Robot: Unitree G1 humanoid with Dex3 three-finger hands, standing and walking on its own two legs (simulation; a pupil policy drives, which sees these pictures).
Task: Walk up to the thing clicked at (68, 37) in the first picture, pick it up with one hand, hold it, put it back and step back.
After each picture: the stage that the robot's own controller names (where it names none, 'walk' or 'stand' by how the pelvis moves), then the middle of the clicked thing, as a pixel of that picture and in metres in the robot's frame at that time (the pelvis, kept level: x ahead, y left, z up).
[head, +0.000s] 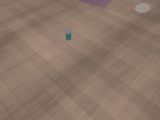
stand; (68, 35) +1.61 +0.18 -0.72
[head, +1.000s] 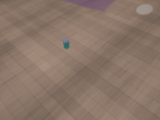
walk; (66, 43) +1.46 +0.30 -0.72
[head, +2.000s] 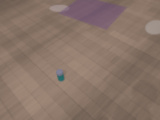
walk; (60, 75) +0.98 +0.30 -0.72
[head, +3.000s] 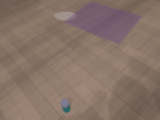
walk; (65, 106) +0.63 +0.22 -0.71
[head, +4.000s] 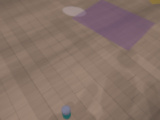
stand; (66, 112) +0.52 +0.15 -0.70
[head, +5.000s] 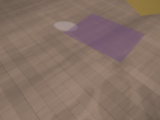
stand; out of the picture +0.47 +0.17 -0.72
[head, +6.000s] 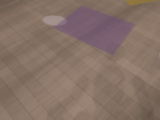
stand; out of the picture +0.43 +0.20 -0.72
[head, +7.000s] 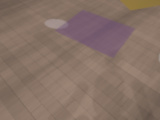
stand; out of the picture +0.46 +0.19 -0.73
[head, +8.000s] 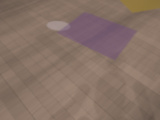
stand; out of the picture +0.46 +0.19 -0.73
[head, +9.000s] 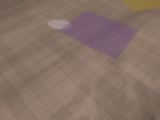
stand; out of the picture +0.45 +0.18 -0.73
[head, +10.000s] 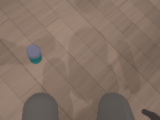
go down; (34, 54) +0.52 +0.21 -0.39
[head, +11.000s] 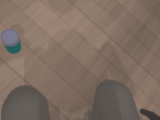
close in; (12, 42) +0.53 +0.25 -0.30
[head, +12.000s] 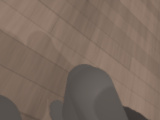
close in; out of the picture +0.50 +0.30 -0.22
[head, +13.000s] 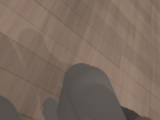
close; out of the picture +0.50 +0.31 -0.23
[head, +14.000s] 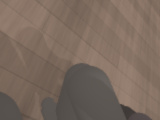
lift; out of the picture +0.47 +0.26 -0.24
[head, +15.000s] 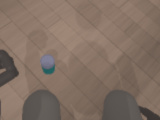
hold; (48, 65) +0.49 +0.17 -0.35
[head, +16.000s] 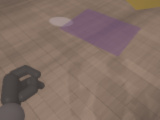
hold; out of the picture +0.43 +0.11 -0.67
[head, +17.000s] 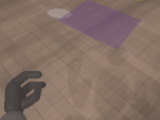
hold; out of the picture +0.43 +0.12 -0.67
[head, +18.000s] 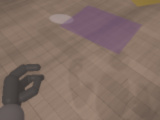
stand; out of the picture +0.42 +0.12 -0.68
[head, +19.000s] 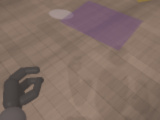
stand; out of the picture +0.42 +0.12 -0.68
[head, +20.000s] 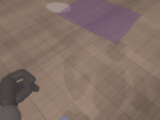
crouch; out of the picture +0.43 +0.12 -0.67
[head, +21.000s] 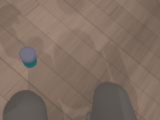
lower; (28, 57) +0.49 +0.16 -0.32
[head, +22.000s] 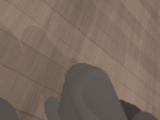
lower; out of the picture +0.46 +0.24 -0.24
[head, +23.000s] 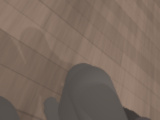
lower; out of the picture +0.46 +0.24 -0.23
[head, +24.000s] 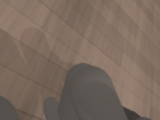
lower; out of the picture +0.46 +0.24 -0.23
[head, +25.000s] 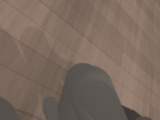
lower; out of the picture +0.46 +0.24 -0.24
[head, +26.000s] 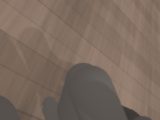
loosen; out of the picture +0.47 +0.24 -0.24
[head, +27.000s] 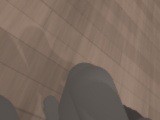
rise; out of the picture +0.47 +0.24 -0.23
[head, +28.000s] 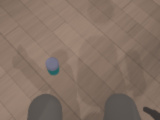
walk; (52, 66) +0.50 +0.15 -0.40
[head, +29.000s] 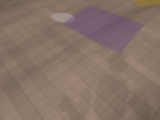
stand; out of the picture +0.43 +0.10 -0.66
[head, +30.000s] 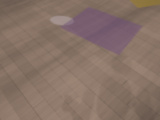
stand; out of the picture +0.43 +0.12 -0.67
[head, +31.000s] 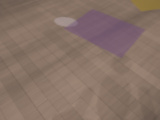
stand; out of the picture +0.43 +0.11 -0.70
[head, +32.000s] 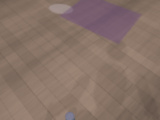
walk; (70, 119) +0.46 +0.10 -0.71
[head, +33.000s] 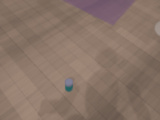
walk; (68, 85) +0.70 +0.06 -0.70
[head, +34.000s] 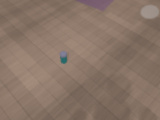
stand; (63, 57) +1.02 +0.19 -0.69
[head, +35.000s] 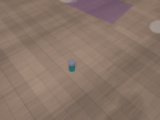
stand; (71, 65) +1.06 +0.12 -0.72
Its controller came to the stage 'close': yes
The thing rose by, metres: 0.00
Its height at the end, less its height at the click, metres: +0.00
